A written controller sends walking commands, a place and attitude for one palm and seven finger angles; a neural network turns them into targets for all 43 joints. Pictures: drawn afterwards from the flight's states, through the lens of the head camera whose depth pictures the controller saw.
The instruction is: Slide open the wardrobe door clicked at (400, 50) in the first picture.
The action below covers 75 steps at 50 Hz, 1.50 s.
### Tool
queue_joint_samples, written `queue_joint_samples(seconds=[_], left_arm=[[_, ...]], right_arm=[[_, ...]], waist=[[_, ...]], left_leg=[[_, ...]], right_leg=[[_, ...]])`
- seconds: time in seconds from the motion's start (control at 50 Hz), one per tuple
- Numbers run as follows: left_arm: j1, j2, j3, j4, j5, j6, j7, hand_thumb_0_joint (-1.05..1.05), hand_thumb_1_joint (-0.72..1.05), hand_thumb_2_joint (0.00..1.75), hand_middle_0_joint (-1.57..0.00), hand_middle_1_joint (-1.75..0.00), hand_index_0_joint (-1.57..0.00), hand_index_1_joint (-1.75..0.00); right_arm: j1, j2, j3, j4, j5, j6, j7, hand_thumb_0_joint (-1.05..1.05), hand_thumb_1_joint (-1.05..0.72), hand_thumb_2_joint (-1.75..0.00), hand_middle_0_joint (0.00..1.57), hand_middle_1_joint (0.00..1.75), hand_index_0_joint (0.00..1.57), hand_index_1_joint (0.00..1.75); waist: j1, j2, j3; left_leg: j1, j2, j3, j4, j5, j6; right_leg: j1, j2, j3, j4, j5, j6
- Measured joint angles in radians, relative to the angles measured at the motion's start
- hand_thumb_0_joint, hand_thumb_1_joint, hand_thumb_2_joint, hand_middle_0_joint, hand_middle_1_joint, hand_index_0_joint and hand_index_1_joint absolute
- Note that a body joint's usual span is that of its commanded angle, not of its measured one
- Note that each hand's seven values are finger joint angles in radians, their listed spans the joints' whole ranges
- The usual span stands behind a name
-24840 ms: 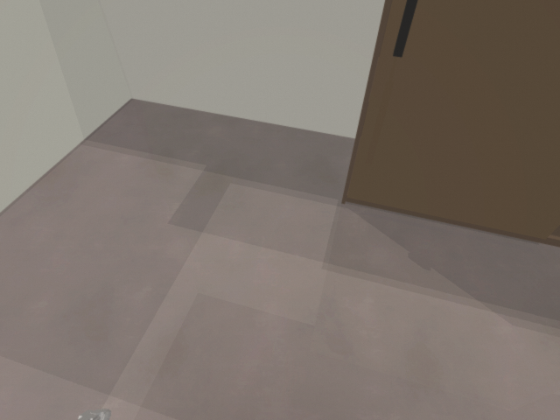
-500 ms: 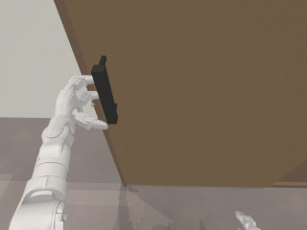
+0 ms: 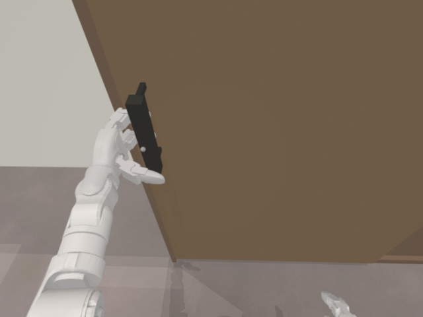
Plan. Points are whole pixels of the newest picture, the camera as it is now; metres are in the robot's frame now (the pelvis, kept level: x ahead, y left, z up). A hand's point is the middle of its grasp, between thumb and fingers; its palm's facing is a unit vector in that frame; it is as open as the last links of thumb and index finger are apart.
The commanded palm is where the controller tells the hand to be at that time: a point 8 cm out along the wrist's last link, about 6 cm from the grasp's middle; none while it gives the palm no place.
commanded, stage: slide the fingers in behind the handle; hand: left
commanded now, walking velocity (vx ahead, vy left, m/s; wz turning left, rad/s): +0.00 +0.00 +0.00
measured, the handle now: (149, 131) +0.44 +0.16 +0.12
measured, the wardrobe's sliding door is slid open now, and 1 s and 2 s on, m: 0.00 0.00 0.00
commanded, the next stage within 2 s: grip the handle and tug to test in 0.78 s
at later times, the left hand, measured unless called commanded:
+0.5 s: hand (155, 145) +0.40 +0.14 +0.12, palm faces +0.02 -1.00 +0.00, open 14.0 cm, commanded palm +0.37 +0.19 +0.12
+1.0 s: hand (147, 148) +0.39 +0.15 +0.12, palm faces +0.01 -1.00 +0.01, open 13.7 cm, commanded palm +0.36 +0.20 +0.12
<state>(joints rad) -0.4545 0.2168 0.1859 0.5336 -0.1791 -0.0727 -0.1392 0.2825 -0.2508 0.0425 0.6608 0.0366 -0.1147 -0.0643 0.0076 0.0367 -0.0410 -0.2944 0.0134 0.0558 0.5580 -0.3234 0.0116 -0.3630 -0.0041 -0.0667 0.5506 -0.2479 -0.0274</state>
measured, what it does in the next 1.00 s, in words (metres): stands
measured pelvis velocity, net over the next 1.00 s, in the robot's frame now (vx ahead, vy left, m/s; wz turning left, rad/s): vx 0.00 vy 0.00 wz -0.01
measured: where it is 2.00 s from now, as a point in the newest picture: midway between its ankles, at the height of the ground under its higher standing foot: outside the picture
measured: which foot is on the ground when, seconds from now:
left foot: down 0.00-1.00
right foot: down 0.00-1.00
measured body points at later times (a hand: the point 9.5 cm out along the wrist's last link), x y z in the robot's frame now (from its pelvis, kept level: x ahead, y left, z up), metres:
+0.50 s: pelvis -0.01 -0.01 +0.00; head +0.02 -0.02 +0.45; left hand +0.39 +0.19 +0.12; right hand +0.12 -0.25 -0.11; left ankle -0.02 +0.11 -0.73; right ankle +0.02 -0.10 -0.73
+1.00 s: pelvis +0.00 +0.00 +0.00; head +0.01 -0.01 +0.45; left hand +0.38 +0.20 +0.13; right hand +0.13 -0.24 -0.11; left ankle -0.02 +0.11 -0.73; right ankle +0.02 -0.10 -0.73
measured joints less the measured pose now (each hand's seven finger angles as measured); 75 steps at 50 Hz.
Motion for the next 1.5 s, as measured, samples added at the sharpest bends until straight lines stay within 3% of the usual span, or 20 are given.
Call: queue_joint_samples(seconds=[0.16, 0.56, 0.82, 0.98, 1.16, 1.5], left_arm=[[-0.025, -0.022, -0.018, 0.023, 0.007, 0.003, 0.023, -0.01, -0.5, 0.3, -0.3, -1.2, -0.3, -1.2], [-0.097, -0.005, -0.003, 0.129, 0.017, -0.031, 0.038, -0.01, -0.5, 0.3, -0.3, -1.2, -0.3, -1.2], [-0.057, 0.005, 0.013, 0.096, 0.011, -0.039, 0.02, -0.01, -0.5, 0.3, -0.31, -1.2, -0.3, -1.2], [-0.01, -0.022, -0.01, 0.026, 0.006, -0.033, 0.019, -0.01, -0.47, 0.31, -0.31, -1.21, -0.3, -1.2], [-0.014, -0.039, -0.049, -0.001, 0.015, -0.012, 0.049, -0.01, -0.21, 0.42, -0.33, -1.24, -0.33, -1.24], [-0.035, -0.041, -0.05, 0.015, 0.022, 0.01, 0.07, 0.01, 0.55, 0.75, -0.39, -1.34, -0.38, -1.34]], right_arm=[[-0.015, 0.001, 0.002, 0.006, -0.004, 0.0, -0.001, 0.01, -0.91, -0.9, 0.21, 0.3, 0.2, 0.3], [0.0, 0.0, 0.0, 0.014, -0.005, 0.01, -0.003, 0.01, -0.91, -0.9, 0.21, 0.3, 0.2, 0.3], [0.015, -0.002, -0.008, 0.007, -0.003, 0.01, 0.005, 0.01, -0.91, -0.9, 0.21, 0.3, 0.2, 0.3], [0.007, 0.001, -0.008, 0.004, -0.003, 0.003, 0.012, 0.01, -0.91, -0.9, 0.21, 0.3, 0.2, 0.3], [-0.02, 0.012, -0.001, -0.001, -0.006, -0.003, 0.006, 0.01, -0.91, -0.9, 0.21, 0.3, 0.2, 0.3], [-0.012, 0.011, 0.004, 0.007, -0.007, 0.017, 0.007, 0.01, -0.9, -0.9, 0.21, 0.3, 0.2, 0.3]], waist=[[-0.002, -0.001, -0.003], [-0.016, -0.004, 0.008], [-0.014, -0.005, 0.0], [0.0, -0.003, -0.01], [0.006, -0.002, -0.001], [0.005, -0.001, 0.0]], left_leg=[[0.001, 0.0, -0.001, -0.006, 0.008, -0.003], [-0.019, 0.007, -0.001, -0.002, 0.011, -0.007], [-0.01, 0.007, 0.007, -0.006, 0.005, -0.003], [0.002, 0.001, 0.008, -0.009, 0.003, 0.002], [0.005, -0.006, 0.002, -0.007, 0.006, 0.005], [0.007, -0.006, -0.002, -0.01, 0.009, 0.003]], right_leg=[[-0.002, 0.0, 0.0, 0.0, 0.003, -0.003], [-0.02, 0.007, -0.001, -0.002, 0.01, -0.009], [-0.013, 0.009, 0.007, -0.009, 0.01, -0.004], [-0.001, 0.003, 0.01, -0.01, 0.007, 0.002], [0.006, -0.005, 0.005, -0.009, 0.008, 0.006], [0.008, -0.004, 0.0, -0.009, 0.008, 0.003]])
